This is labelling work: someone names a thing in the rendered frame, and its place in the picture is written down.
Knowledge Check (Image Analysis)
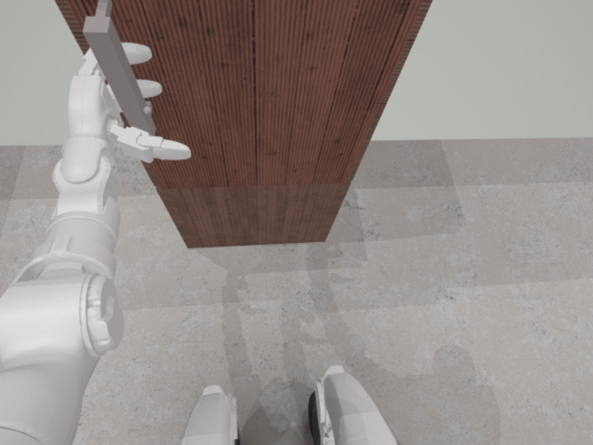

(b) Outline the robot left hand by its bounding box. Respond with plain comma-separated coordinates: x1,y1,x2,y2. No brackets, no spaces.
68,43,191,163

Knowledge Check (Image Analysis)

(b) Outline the left robot thigh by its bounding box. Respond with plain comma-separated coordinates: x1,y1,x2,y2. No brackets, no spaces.
179,393,238,445

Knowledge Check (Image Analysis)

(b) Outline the handle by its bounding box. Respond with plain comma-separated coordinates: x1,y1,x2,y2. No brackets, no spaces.
82,0,156,136

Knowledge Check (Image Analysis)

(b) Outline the left robot forearm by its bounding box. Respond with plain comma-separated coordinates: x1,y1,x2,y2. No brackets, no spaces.
0,136,121,361

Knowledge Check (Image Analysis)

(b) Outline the cupboard door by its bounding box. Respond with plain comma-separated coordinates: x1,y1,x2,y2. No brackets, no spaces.
66,0,423,189

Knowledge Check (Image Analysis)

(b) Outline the right robot shin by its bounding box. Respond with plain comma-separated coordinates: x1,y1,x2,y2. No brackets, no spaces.
318,365,345,445

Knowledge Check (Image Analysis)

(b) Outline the left robot upper arm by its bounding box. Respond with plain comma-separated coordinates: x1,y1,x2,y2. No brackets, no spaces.
0,273,124,445

